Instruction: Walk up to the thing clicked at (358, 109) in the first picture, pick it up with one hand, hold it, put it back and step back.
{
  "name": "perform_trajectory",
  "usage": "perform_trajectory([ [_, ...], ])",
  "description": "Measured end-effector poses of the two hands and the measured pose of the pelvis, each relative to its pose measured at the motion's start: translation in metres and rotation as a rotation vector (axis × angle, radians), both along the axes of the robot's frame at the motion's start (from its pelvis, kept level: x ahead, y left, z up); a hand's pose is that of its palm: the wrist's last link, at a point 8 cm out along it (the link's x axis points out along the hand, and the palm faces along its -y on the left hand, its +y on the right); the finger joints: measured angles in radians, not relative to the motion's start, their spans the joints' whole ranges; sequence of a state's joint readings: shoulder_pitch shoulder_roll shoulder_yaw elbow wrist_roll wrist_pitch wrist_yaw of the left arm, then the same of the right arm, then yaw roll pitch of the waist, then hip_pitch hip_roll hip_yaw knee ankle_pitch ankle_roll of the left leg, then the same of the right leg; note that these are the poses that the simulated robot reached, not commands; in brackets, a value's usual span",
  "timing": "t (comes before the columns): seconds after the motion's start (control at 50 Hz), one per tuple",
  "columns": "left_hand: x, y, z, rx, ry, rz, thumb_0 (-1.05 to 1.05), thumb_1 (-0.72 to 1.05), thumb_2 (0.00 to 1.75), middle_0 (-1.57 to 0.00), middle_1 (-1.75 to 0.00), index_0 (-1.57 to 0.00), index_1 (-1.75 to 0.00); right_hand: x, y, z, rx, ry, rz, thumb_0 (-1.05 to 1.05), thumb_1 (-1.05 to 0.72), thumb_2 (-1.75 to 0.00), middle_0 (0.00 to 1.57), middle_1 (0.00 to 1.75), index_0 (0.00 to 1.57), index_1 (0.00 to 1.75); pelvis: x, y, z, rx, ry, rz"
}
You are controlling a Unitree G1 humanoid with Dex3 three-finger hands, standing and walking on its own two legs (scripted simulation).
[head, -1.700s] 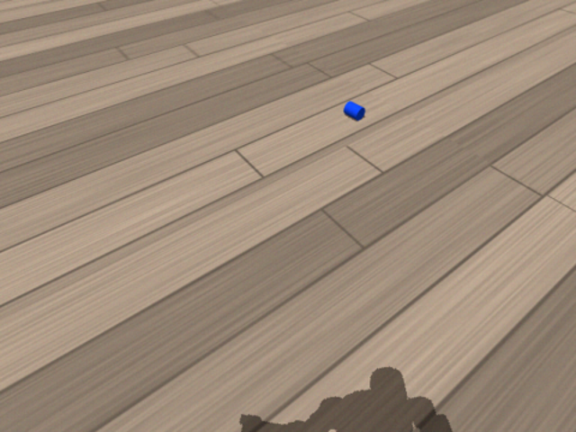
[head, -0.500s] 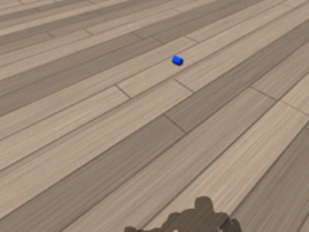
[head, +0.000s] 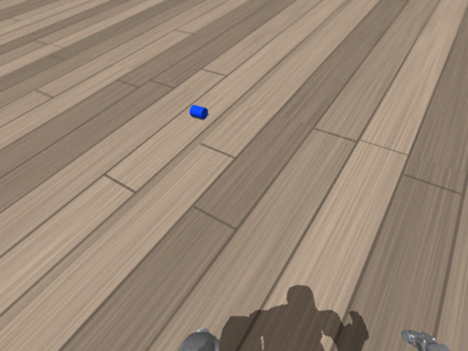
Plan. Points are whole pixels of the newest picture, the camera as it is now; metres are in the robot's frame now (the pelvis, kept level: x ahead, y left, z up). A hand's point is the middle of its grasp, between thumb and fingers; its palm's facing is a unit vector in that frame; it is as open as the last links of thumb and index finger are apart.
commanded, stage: walk up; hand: left
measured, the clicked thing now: (198, 112) +1.81 +0.42 -0.73
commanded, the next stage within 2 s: none
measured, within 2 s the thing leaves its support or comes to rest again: neither
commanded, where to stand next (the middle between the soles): +1.29 +0.36 m, yaw -27 degrees
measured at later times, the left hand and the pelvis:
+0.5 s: hand (125, 216) +0.47 +0.34 -0.13, palm faces -0.26 -0.87 -0.42, open 7.4 cm; pelvis +0.29 +0.09 +0.00, yaw -11 degrees
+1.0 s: hand (129, 169) +0.66 +0.40 -0.15, palm faces -0.26 -0.85 -0.46, open 7.4 cm; pelvis +0.55 +0.12 -0.02, yaw -16 degrees
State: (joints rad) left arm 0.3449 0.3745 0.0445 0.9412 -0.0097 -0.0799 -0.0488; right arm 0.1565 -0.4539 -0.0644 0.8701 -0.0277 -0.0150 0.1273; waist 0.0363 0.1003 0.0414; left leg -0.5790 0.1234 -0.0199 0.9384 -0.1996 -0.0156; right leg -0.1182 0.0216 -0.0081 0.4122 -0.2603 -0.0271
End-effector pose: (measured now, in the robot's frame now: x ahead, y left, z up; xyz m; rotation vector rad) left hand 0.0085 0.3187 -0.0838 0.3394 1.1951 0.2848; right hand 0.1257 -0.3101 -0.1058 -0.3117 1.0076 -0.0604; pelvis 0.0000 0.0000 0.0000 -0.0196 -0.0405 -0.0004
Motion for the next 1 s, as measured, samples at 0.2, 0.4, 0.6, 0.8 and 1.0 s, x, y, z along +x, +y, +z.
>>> perform_trajectory([
  [0.2, 0.143, 0.063, -0.036, 0.005, 0.069, -0.111, 0.01, 0.9, 0.9, -0.21, -0.3, -0.21, -0.3, 0.096, 0.027, 0.0, -0.079, 0.029, -0.097, 0.01, -0.91, -0.9, 0.2, 0.3, 0.2, 0.3, 0.13, 0.051, -0.023, -0.028, 0.037, -0.07],
  [0.4, 0.363, 0.082, -0.019, 0.005, -0.042, -0.306, 0.01, 0.91, 0.9, -0.2, -0.3, -0.2, -0.3, 0.121, 0.068, 0.017, -0.081, 0.067, -0.299, 0.0, -0.91, -0.9, 0.2, 0.3, 0.2, 0.3, 0.237, 0.083, -0.003, 0.026, 0.031, -0.16],
  [0.6, 0.551, 0.04, 0.0, 0.009, -0.16, -0.437, 0.01, 0.91, 0.9, -0.2, -0.3, -0.2, -0.3, 0.154, 0.076, -0.019, -0.029, 0.214, -0.412, 0.01, -0.91, -0.9, 0.2, 0.3, 0.2, 0.3, 0.357, 0.08, -0.013, 0.043, 0.018, -0.214],
  [0.8, 0.621, 0.036, -0.002, 0.023, -0.201, -0.375, 0.01, 0.9, 0.9, -0.21, -0.3, -0.2, -0.3, 0.308, 0.074, -0.032, 0.005, 0.134, -0.347, 0.01, -0.91, -0.9, 0.2, 0.3, 0.2, 0.3, 0.453, 0.076, -0.017, -0.008, 0.0, -0.247],
  [1.0, 0.655, 0.117, -0.02, 0.066, -0.022, -0.347, 0.01, 0.9, 0.9, -0.21, -0.3, -0.21, -0.3, 0.452, 0.081, -0.001, -0.073, 0.017, -0.3, 0.0, -0.91, -0.9, 0.2, 0.3, 0.2, 0.3, 0.552, 0.118, -0.021, -0.024, 0.021, -0.278],
])
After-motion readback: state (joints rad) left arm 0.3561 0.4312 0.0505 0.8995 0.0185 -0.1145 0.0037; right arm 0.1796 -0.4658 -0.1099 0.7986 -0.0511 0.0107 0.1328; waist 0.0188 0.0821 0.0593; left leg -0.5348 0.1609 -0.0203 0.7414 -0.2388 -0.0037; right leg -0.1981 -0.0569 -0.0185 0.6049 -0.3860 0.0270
